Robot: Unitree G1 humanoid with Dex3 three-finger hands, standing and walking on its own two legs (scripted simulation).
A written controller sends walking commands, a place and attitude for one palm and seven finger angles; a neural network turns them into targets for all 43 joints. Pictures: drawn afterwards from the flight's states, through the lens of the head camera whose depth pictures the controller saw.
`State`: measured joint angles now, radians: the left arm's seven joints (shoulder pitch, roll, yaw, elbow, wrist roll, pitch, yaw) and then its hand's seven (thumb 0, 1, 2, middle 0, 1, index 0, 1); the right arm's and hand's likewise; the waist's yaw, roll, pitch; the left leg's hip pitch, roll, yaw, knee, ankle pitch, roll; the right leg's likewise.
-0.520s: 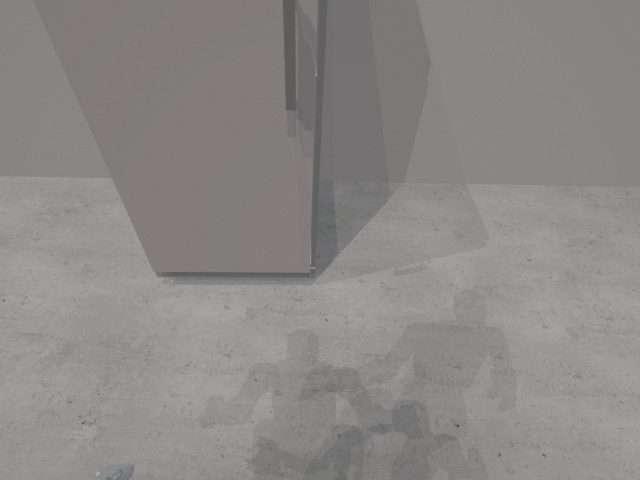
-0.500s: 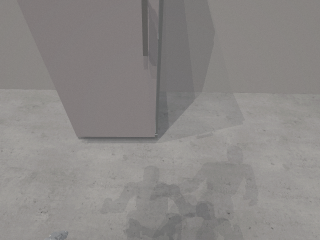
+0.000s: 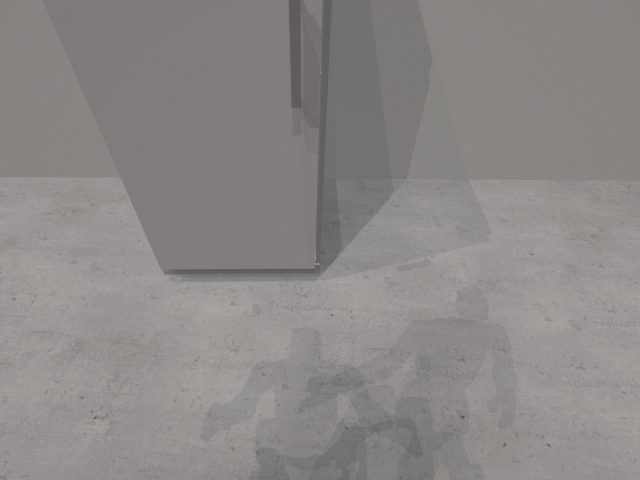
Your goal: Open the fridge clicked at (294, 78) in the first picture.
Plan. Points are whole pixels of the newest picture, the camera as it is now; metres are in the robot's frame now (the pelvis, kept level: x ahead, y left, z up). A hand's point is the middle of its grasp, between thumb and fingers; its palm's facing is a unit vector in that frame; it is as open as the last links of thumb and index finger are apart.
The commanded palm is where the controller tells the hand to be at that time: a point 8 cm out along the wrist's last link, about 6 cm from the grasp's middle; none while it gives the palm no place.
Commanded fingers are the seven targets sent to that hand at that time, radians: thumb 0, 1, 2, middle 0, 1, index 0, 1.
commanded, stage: stand and wait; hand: right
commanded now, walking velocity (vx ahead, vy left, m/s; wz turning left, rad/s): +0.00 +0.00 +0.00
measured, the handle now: (295, 50) +0.94 +0.11 +0.13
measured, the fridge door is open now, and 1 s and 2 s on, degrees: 0 0 0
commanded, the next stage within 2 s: look at it before walking up in 0.30 s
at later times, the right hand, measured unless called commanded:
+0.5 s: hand out of the picture +0.07 -0.25 -0.15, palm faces -0.02 +0.94 -0.33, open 7.4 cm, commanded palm none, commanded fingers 0.00 -0.90 -0.90 0.20 0.30 0.20 0.30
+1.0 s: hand out of the picture +0.08 -0.25 -0.15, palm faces -0.02 +0.94 -0.34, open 7.4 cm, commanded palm none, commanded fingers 0.00 -0.90 -0.90 0.20 0.30 0.20 0.30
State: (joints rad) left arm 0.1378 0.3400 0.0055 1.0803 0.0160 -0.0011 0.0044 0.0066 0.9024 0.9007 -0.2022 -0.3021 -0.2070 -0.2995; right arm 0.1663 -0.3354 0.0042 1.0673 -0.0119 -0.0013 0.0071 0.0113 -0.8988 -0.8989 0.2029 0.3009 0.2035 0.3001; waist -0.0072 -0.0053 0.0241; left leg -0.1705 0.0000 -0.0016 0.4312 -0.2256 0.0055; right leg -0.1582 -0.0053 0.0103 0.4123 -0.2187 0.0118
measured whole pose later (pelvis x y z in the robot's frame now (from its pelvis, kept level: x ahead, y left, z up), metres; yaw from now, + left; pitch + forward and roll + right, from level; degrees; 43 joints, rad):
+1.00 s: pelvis +0.01 +0.00 +0.00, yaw +0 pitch -2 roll +0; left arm 0.11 0.34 0.00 1.11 0.01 -0.01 0.00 0.01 0.90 0.90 -0.20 -0.30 -0.21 -0.30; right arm 0.14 -0.34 0.00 1.09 -0.01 -0.01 0.01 0.01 -0.90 -0.90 0.20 0.30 0.20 0.30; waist -0.01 0.00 0.03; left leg -0.14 0.00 -0.01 0.37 -0.20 0.00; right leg -0.13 0.00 0.01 0.36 -0.20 0.01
